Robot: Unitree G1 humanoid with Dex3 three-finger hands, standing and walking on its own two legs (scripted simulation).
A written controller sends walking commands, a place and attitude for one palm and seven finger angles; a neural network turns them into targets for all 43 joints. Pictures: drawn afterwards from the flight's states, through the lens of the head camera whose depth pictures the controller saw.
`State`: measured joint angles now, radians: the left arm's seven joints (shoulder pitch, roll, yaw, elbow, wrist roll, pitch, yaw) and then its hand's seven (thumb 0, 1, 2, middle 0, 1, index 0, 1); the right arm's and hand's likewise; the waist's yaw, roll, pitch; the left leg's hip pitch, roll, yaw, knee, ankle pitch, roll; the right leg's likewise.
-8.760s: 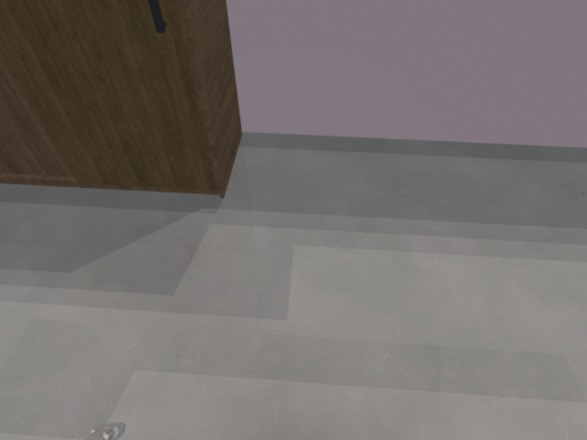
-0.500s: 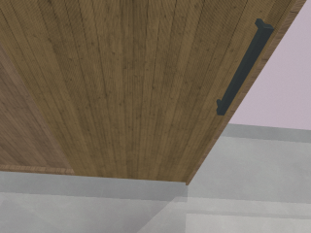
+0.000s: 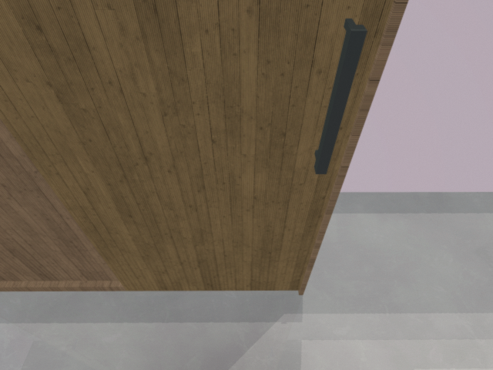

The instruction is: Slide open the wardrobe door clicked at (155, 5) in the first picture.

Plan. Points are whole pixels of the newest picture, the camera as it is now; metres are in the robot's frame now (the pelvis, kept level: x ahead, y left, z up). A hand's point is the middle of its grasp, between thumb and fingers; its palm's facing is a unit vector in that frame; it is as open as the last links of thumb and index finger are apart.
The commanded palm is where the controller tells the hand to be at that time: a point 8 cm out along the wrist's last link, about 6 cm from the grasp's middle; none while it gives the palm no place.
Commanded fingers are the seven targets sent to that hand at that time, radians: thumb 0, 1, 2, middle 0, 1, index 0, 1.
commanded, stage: come to a stop and stand still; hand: right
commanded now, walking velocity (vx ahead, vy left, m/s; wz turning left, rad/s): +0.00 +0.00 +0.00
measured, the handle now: (332, 107) +0.52 -0.14 +0.17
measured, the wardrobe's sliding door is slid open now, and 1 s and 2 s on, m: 0.00 0.00 0.00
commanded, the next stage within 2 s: look again from close up in 0.60 s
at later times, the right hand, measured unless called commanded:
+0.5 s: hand out of the picture +0.03 -0.17 -0.18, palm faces +0.04 +0.98 -0.20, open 7.3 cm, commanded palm none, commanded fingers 0.00 -0.90 -0.90 0.20 0.30 0.20 0.30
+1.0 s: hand out of the picture +0.04 -0.18 -0.17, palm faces +0.03 +0.97 -0.23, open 7.4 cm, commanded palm none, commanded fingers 0.00 -0.90 -0.90 0.20 0.30 0.20 0.30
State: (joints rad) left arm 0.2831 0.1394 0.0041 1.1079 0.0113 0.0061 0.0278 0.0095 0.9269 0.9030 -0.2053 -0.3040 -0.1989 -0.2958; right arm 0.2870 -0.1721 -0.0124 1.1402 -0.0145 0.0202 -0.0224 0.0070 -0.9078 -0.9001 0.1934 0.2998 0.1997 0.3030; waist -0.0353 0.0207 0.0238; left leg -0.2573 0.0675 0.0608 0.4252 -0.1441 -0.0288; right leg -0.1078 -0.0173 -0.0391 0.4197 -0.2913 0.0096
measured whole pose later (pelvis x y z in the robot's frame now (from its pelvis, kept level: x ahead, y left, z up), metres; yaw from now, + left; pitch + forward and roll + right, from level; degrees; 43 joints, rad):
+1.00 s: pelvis +0.02 +0.00 -0.01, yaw +0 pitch -2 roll +0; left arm 0.30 0.18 -0.01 1.03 0.02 -0.02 0.03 0.01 0.93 0.90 -0.20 -0.30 -0.20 -0.30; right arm 0.25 -0.17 0.01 1.10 -0.01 -0.01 -0.03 0.01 -0.91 -0.90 0.20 0.30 0.20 0.30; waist -0.01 -0.03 0.02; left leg -0.27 0.07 0.06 0.52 -0.23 -0.02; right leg -0.10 -0.02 -0.04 0.49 -0.36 0.01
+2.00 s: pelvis -0.01 +0.01 -0.07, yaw -2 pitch +9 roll +0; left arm 0.17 0.29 0.05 0.43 -0.02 -0.27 0.05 0.01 0.91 0.90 -0.20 -0.30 -0.20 -0.30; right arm 0.51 -0.20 -0.17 -0.02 0.24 -0.43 0.26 0.02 -0.51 -0.74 0.23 0.55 0.23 0.55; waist -0.05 0.04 -0.08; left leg -0.74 0.08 0.09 0.98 -0.39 0.00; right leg -0.62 -0.04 0.02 1.02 -0.56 0.03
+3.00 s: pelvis +0.01 +0.00 -0.01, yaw -2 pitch +0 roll +1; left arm 0.25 0.26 -0.09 0.60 -0.05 -0.28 0.11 0.01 0.90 0.90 -0.21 -0.30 -0.20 -0.30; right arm -0.02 -0.43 -0.45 0.15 0.35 0.02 0.47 -0.01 0.49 -0.31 0.30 1.19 0.30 1.20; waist -0.05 -0.05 -0.02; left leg -0.32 0.06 0.10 0.57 -0.24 -0.02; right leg -0.21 -0.04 0.00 0.61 -0.40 0.02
